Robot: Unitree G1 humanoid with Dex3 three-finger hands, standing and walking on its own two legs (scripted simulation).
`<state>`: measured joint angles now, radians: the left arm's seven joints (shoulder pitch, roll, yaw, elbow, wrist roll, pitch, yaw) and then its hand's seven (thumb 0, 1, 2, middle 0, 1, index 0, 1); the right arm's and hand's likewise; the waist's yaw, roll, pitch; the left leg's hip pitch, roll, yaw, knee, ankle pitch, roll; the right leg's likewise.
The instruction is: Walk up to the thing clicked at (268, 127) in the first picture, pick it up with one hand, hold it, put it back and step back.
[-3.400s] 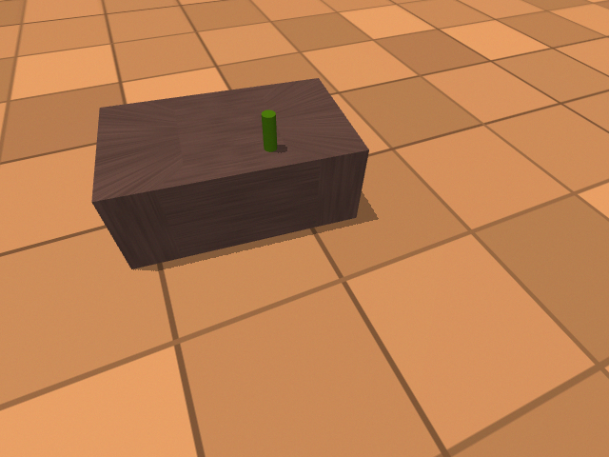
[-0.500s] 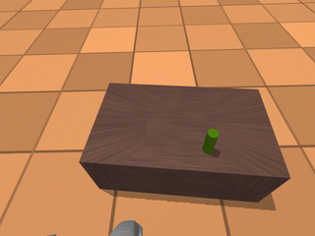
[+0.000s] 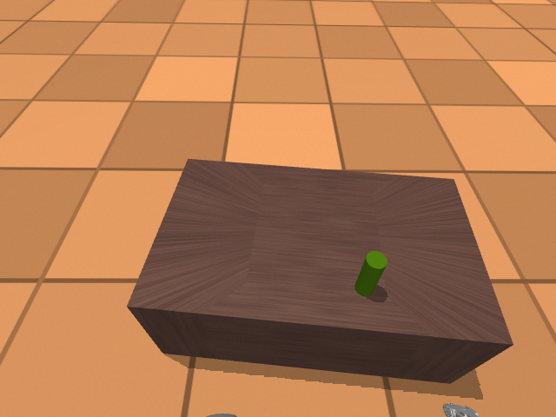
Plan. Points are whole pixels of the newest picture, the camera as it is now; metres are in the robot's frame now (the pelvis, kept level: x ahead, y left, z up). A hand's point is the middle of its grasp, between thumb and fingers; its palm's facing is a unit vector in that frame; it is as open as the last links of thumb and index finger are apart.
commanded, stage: walk up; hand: right
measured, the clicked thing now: (369, 274) +0.51 -0.22 -0.30
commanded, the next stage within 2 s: stand in 1.06 s
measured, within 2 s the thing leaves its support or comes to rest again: neither
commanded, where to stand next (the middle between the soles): +0.08 +0.00 m, yaw +0 degrees
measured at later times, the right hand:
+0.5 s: hand out of the picture +0.10 -0.24 -0.14, palm faces -0.01 +0.94 -0.34, open 7.4 cm
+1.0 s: hand out of the picture +0.12 -0.23 -0.14, palm faces -0.01 +0.95 -0.32, open 7.4 cm
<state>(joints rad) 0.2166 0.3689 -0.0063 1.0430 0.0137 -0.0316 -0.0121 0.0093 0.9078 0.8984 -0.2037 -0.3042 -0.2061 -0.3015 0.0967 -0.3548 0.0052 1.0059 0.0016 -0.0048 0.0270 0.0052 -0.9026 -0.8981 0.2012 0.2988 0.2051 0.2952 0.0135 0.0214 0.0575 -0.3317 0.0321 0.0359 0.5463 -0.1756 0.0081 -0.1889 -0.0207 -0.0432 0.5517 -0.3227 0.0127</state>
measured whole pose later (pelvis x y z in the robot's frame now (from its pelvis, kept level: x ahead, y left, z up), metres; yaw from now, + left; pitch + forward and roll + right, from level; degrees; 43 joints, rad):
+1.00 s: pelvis +0.03 +0.01 +0.02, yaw +0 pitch -2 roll +0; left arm 0.12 0.36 0.00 1.15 0.02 -0.01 -0.01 0.01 0.91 0.90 -0.20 -0.30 -0.20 -0.30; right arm 0.06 -0.33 -0.01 1.16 -0.01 0.00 0.02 0.00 -0.90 -0.90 0.20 0.30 0.20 0.30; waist 0.00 0.00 0.04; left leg -0.20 0.00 0.05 0.33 -0.10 0.03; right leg -0.04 -0.05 -0.04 0.29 -0.22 0.04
